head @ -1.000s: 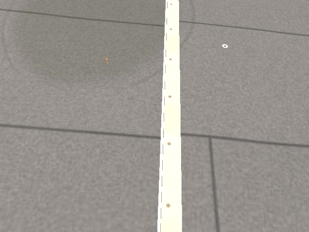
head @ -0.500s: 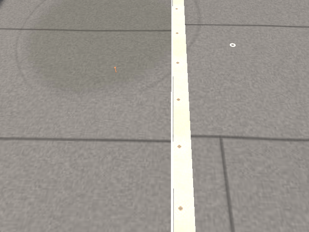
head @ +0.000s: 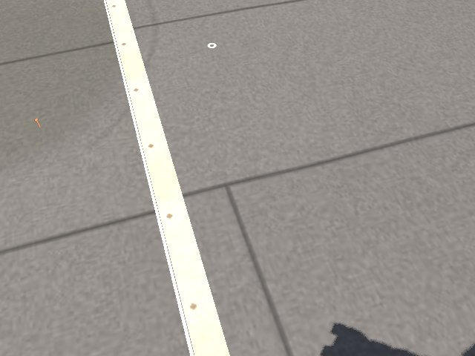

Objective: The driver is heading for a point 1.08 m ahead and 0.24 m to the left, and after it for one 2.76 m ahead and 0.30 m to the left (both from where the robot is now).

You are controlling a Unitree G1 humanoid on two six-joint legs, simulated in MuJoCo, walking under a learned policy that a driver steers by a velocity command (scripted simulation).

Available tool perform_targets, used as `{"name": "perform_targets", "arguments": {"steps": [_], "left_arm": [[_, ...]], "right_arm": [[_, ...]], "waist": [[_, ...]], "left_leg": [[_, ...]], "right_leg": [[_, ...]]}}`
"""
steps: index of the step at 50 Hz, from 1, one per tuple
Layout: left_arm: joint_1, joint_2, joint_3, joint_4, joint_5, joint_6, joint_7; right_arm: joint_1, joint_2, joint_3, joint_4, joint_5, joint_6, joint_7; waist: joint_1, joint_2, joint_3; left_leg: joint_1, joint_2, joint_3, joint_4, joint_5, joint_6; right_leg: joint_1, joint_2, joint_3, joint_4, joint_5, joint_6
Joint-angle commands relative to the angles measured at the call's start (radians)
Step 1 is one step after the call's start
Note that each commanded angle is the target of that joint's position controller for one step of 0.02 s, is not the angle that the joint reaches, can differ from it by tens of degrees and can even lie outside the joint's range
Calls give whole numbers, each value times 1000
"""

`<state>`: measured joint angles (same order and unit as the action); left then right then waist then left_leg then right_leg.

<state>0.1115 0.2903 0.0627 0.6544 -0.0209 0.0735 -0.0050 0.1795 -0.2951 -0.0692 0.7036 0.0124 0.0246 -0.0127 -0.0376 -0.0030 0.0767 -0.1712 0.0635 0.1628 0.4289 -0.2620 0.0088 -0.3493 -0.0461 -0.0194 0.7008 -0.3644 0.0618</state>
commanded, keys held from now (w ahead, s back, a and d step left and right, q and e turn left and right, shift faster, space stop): no key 0.02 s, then q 0.20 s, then w+q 0.64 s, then w+e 0.14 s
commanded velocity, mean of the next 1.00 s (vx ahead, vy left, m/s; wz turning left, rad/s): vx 0.28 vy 0.00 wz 0.31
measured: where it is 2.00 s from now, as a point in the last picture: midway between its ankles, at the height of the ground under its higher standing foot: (140, 284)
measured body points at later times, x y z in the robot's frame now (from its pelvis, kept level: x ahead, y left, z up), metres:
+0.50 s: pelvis +0.02 -0.03 +0.01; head +0.04 -0.03 +0.46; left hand +0.07 +0.27 -0.11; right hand +0.19 -0.29 -0.10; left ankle +0.02 +0.13 -0.69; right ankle +0.00 -0.13 -0.74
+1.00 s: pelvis +0.19 +0.13 +0.01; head +0.22 +0.16 +0.45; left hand +0.29 +0.45 -0.08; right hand +0.36 -0.11 -0.10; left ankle +0.09 +0.18 -0.74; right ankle +0.37 +0.05 -0.69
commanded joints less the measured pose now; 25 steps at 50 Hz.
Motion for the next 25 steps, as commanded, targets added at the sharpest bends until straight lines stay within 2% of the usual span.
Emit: {"name": "perform_targets", "arguments": {"steps": [1,2,3,4,5,6,7,8,11,12,14,16,19,22,23,25], "left_arm": [[68,103,36,-47,8,-11,-4],[110,150,47,-36,14,-14,5],[132,211,46,-54,32,-22,22],[107,146,23,-52,56,-48,13],[53,110,11,-41,61,-69,4],[4,91,8,-22,57,-83,1],[-25,84,6,-13,53,-90,2],[-44,81,3,-2,49,-96,4],[-40,99,12,15,45,-91,24],[-15,97,13,23,42,-85,32],[45,116,24,46,28,-81,44],[73,117,28,64,25,-91,49],[87,119,38,80,23,-115,45],[95,134,51,90,20,-135,34],[98,147,58,89,27,-147,30],[98,155,64,92,24,-158,21]], "right_arm": [[-18,-165,-44,-40,32,-16,5],[35,-111,-23,-19,12,-24,8],[25,-6,21,-53,-57,-31,18],[1,-66,-1,-49,-31,-22,8],[-1,-105,-10,-32,-4,-12,2],[7,-110,-15,-20,0,-4,-2],[24,-117,-21,9,-5,5,-12],[47,-127,-26,20,-8,14,-19],[66,-144,-39,22,9,18,-29],[59,-137,-38,17,11,20,-31],[8,-122,-33,-9,14,19,-29],[-20,-116,-34,-29,13,9,-26],[-19,-92,-32,-39,9,-10,-14],[-22,-66,-25,-50,12,-23,6],[-16,-68,-27,-49,10,-28,14],[-27,-60,-23,-60,16,-32,27]], "waist": [[57,138,-138],[53,32,-182],[32,-257,-234],[65,-148,-254],[51,-113,-200],[32,-135,-155],[27,-133,-139],[17,-140,-119],[22,-131,-117],[38,-118,-125],[84,-122,-83],[97,-113,-43],[90,-87,-27],[86,-75,-22],[82,-56,-34],[81,-62,-22]], "left_leg": [[64,202,-138,32,433,153],[-63,140,-81,146,283,72],[-308,35,-35,392,-342,-38],[-296,16,-166,510,-439,-73],[-272,29,-204,540,-391,-85],[-278,27,-222,535,-326,-89],[-276,19,-237,546,-272,-96],[-247,3,-256,565,-223,-106],[-271,-31,-243,634,-181,-124],[-299,-19,-235,627,-163,-125],[-405,2,-217,604,-130,-118],[-477,20,-226,581,-115,-104],[-508,43,-224,527,-81,-82],[-487,60,-204,461,-43,-61],[-467,69,-204,478,8,-54],[-458,79,-196,444,22,-41]], "right_leg": [[159,54,-52,-306,214,-75],[349,-11,58,-358,427,-111],[519,-289,360,-309,891,-220],[338,-378,372,-326,826,-395],[264,-310,294,-363,679,-385],[238,-242,225,-380,560,-330],[227,-214,188,-386,520,-295],[188,-205,150,-386,583,-287],[219,-214,97,-387,603,-302],[248,-222,105,-417,449,-305],[305,-251,174,-509,45,-304],[349,-281,222,-567,-106,-296],[391,-289,181,-603,-98,-285],[382,-286,109,-618,-51,-283],[374,-295,84,-614,-8,-290],[354,-293,31,-610,25,-286]]}}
